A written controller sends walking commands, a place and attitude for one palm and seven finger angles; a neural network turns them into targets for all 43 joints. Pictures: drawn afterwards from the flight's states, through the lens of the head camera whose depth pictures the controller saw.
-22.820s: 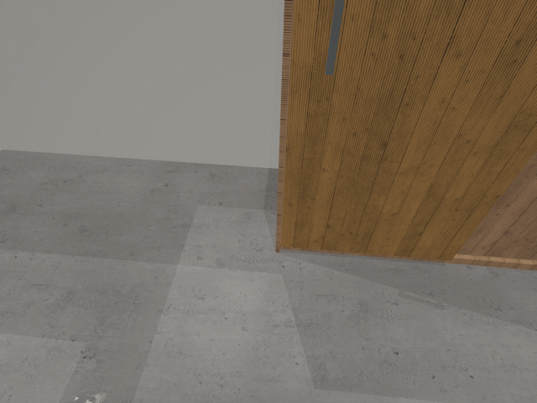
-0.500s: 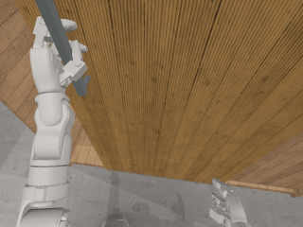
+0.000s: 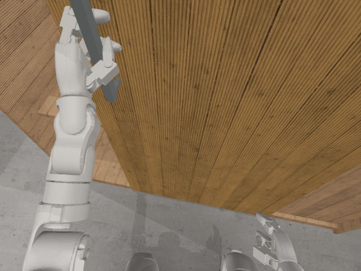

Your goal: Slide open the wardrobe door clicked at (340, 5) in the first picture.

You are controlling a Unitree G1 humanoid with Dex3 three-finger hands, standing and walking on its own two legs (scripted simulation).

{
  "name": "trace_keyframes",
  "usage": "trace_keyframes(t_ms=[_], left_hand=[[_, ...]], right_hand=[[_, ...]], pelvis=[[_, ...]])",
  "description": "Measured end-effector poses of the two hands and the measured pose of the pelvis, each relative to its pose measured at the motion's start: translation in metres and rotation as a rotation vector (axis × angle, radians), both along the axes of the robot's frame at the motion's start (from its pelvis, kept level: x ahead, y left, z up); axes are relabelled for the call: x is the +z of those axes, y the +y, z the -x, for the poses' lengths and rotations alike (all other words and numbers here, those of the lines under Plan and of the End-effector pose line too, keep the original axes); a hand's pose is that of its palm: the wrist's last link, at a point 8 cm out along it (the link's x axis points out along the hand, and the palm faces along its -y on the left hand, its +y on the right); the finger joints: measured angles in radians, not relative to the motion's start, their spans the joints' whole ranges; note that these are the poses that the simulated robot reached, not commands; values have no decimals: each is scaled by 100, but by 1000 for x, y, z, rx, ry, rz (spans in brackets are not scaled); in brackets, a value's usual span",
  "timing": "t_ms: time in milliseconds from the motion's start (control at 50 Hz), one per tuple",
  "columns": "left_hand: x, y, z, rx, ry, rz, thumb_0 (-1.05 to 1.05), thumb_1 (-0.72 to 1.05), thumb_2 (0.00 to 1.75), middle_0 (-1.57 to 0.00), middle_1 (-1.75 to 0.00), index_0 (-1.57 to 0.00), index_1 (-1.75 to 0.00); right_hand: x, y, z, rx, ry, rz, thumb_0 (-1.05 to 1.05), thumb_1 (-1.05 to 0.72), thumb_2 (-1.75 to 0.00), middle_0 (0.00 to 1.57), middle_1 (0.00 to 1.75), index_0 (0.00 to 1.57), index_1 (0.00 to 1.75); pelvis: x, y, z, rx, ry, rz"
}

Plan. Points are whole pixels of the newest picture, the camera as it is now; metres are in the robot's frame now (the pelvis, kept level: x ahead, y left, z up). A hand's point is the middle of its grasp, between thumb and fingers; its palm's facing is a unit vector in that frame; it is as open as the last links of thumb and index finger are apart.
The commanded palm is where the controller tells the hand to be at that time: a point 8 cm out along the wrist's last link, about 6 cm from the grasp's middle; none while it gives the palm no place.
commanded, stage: step sideways, sliding the door along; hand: left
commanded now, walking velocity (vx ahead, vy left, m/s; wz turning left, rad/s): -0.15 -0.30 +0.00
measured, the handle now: (92, 16) +0.42 +0.24 +0.27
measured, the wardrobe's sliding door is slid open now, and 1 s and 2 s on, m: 0.33 0.54 0.57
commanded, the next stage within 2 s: stop walking and hold the door there in 1.40 s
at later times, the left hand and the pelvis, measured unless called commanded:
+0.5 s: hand (171, 74) +0.39 +0.11 +0.21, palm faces +0.37 -0.93 -0.03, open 6.5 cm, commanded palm +0.35 +0.08 +0.19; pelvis +0.01 -0.12 +0.00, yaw +1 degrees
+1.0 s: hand (239, 86) +0.39 -0.01 +0.21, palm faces +0.40 -0.92 -0.03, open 6.7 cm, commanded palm +0.35 -0.03 +0.19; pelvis +0.02 -0.24 +0.00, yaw +2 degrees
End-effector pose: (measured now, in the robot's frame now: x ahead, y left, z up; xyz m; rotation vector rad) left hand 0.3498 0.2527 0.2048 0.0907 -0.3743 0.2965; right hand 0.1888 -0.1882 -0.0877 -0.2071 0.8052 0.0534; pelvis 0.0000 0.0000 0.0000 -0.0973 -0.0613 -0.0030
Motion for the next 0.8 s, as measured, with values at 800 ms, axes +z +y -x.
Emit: trace_keyframes(t_ms=[800], left_hand=[[-1,-174,3,190,-12,-36,-3,78,85,-46,-140,-9,-128]], right_hand=[[-27,-216,-44,-35,-55,-3,1,-91,-90,20,30,20,30]], pelvis=[[-13,-199,-17,52,65,-84]])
